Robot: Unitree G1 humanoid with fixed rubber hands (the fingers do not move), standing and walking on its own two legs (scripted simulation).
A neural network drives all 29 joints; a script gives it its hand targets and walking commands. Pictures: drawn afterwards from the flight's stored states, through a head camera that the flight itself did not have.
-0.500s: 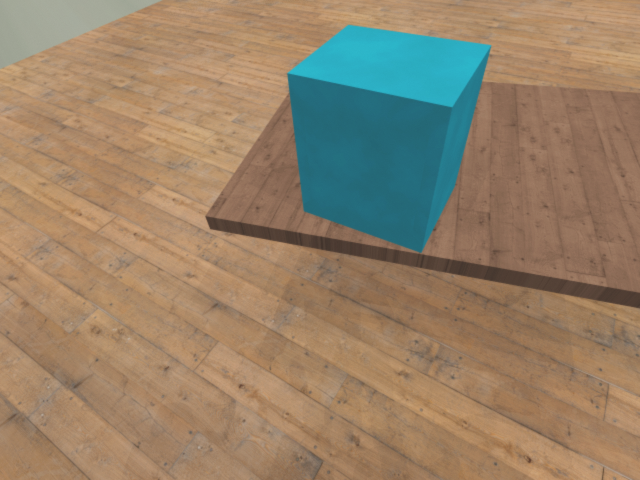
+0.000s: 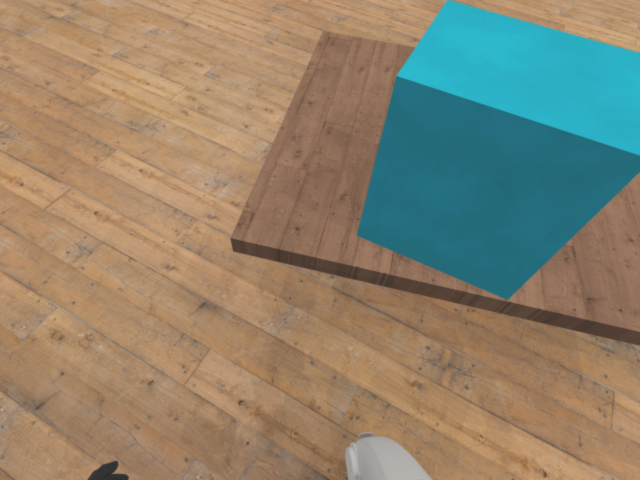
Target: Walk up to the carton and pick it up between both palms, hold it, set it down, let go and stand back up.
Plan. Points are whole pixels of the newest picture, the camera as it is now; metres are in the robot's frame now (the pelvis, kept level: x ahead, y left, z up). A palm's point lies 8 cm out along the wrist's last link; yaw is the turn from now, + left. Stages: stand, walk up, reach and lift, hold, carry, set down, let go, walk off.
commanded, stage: walk up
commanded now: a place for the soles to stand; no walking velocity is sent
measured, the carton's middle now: (479, 159) +0.55 -0.21 +0.07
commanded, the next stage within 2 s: none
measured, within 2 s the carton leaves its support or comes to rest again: neither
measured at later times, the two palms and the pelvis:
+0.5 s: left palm (118, 427) +0.22 +0.30 -0.15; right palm out of the picture +0.15 -0.29 -0.06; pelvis +0.09 +0.02 +0.00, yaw -6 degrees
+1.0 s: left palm (201, 449) +0.19 +0.17 -0.13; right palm out of the picture +0.05 -0.41 -0.11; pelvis +0.04 -0.11 -0.01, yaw -14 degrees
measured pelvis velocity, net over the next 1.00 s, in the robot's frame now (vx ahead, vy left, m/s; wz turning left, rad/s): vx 0.04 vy -0.11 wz -0.25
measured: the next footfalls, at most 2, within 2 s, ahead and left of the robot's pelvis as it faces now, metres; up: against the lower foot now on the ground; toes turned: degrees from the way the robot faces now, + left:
right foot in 0.08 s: +0.14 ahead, -0.06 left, +0.00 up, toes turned +1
left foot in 0.40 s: +0.19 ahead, +0.11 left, +0.00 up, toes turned +0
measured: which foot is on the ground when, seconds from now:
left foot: down 0.00-0.08, up 0.10-0.38, down 0.40-0.94, up 0.96-1.00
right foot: up 0.00-0.06, down 0.08-0.40, up 0.42-0.90, down 0.92-1.00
